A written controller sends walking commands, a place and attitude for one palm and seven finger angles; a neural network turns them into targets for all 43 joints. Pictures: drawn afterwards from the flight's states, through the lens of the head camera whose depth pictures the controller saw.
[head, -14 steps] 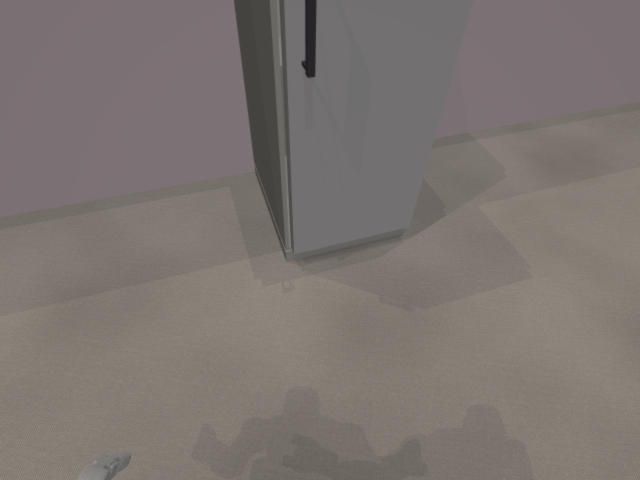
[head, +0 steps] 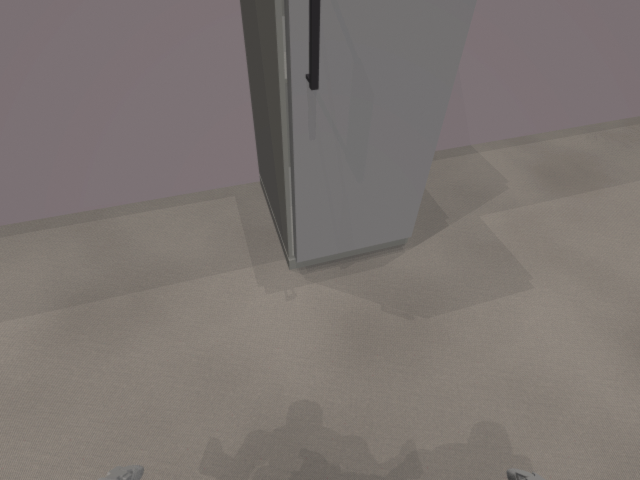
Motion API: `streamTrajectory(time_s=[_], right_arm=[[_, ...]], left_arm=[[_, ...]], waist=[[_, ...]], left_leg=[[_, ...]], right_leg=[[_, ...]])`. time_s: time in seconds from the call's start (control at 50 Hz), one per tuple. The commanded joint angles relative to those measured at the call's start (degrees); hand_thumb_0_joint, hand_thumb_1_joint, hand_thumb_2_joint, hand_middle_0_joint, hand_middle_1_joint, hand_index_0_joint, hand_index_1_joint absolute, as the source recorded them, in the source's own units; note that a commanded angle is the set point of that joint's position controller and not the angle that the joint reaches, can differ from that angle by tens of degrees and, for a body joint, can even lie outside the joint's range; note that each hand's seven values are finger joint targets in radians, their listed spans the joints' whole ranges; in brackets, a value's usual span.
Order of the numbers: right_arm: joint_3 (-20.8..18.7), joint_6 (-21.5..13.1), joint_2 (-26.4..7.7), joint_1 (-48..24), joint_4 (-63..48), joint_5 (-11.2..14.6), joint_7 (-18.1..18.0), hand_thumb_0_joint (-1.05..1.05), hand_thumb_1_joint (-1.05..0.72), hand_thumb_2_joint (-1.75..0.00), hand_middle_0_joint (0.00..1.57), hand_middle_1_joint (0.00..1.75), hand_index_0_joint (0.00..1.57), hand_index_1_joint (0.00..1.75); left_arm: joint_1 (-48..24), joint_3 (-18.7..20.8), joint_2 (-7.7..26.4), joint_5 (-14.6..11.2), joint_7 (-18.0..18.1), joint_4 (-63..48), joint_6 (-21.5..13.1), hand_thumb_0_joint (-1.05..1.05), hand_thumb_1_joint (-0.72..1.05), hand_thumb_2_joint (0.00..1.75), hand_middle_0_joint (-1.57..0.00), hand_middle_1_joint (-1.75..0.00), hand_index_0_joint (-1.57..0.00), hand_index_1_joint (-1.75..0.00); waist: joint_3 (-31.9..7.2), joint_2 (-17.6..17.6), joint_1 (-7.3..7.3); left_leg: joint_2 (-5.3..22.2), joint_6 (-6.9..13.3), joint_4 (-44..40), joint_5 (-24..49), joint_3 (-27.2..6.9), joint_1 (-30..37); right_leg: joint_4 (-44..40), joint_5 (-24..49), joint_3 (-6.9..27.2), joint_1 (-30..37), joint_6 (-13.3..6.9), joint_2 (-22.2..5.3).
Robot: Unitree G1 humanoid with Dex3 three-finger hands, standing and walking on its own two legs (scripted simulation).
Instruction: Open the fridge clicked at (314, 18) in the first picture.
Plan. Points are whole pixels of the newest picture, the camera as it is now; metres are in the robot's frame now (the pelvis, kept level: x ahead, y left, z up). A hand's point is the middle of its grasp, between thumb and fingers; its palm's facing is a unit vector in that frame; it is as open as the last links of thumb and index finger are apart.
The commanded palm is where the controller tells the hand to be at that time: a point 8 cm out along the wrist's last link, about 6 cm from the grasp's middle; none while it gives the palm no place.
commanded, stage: stand and wait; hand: left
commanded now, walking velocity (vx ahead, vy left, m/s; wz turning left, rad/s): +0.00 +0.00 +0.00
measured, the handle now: (311, 16) +1.00 +0.09 +0.20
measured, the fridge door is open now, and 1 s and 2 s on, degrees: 0 0 0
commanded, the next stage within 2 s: look at it before walking up in 0.60 s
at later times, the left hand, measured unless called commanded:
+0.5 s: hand out of the picture +0.04 +0.23 -0.15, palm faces -0.03 -0.94 -0.34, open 7.4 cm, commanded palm none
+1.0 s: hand out of the picture +0.05 +0.23 -0.15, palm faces -0.04 -0.94 -0.33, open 7.4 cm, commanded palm none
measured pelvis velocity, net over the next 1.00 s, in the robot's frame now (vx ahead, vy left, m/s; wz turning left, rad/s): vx -0.02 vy -0.02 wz -0.01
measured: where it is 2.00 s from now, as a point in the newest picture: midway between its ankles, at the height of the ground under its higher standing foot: outside the picture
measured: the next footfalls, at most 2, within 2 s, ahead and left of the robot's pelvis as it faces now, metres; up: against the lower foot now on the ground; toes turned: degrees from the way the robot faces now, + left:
none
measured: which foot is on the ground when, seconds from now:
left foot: down 0.00-1.00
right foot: down 0.00-1.00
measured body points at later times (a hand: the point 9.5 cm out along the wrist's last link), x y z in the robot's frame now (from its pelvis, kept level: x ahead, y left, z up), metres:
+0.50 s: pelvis -0.02 -0.01 +0.00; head -0.03 -0.02 +0.45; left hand +0.04 +0.28 -0.13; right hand +0.04 -0.31 -0.13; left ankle -0.02 +0.11 -0.74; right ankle -0.02 -0.13 -0.74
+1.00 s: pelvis -0.02 -0.02 +0.01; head -0.02 -0.02 +0.46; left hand +0.06 +0.28 -0.13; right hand +0.05 -0.31 -0.13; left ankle -0.02 +0.11 -0.74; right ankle -0.02 -0.13 -0.74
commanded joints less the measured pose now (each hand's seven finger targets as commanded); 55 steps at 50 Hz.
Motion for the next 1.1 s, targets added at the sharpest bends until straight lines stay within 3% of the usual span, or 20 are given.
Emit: streamTrajectory(time_s=[0.0,0.26,0.52,1.08], right_arm=[[-3.3,-1.2,-12.3,-2.3,-2.8,0.4,-1.1,0.00,-0.90,-0.90,0.20,0.30,0.20,0.30],[-2.8,-1.1,-12.3,-1.2,1.0,0.6,-0.9,0.00,-0.90,-0.90,0.20,0.30,0.20,0.30],[-2.7,-0.9,-12.2,0.3,3.0,0.5,-0.7,0.00,-0.90,-0.90,0.20,0.30,0.20,0.30],[-2.6,-1.2,-12.5,-0.5,3.2,0.7,-0.9,0.00,-0.90,-0.90,0.20,0.30,0.20,0.30]], left_arm=[[-2.6,3.4,11.9,-0.1,0.7,-3.1,-1.6,0.00,0.90,0.90,-0.20,-0.30,-0.20,-0.30],[-1.4,3.1,11.9,-0.3,0.5,0.5,-1.8,0.00,0.90,0.90,-0.20,-0.30,-0.20,-0.30],[-1.1,3.1,12.0,-0.2,0.5,1.9,-1.9,0.00,0.90,0.90,-0.20,-0.30,-0.20,-0.30],[-1.7,3.0,12.0,-0.2,0.6,2.0,-2.1,0.00,0.90,0.90,-0.20,-0.30,-0.20,-0.30]], waist=[[-3.5,0.4,-0.72],[-1.5,1.0,-0.51],[0.2,0.1,-0.62],[-2.1,1.1,-0.64]], left_leg=[[6.7,1.8,-4.4,16.7,-4.9,1.0],[6.8,1.2,-7.2,8.6,-5.5,-0.1],[6.7,0.9,-7.9,5.3,-5.6,-1.0],[7.7,0.7,-8.1,11.6,-5.0,1.7]], right_leg=[[-3.7,15.4,4.2,0.6,-2.6,-5.3],[-7.8,8.3,5.6,-0.1,-2.7,-5.7],[-9.9,2.5,6.9,-2.3,-2.8,-5.7],[-8.5,12.5,6.1,0.3,-2.6,-5.4]])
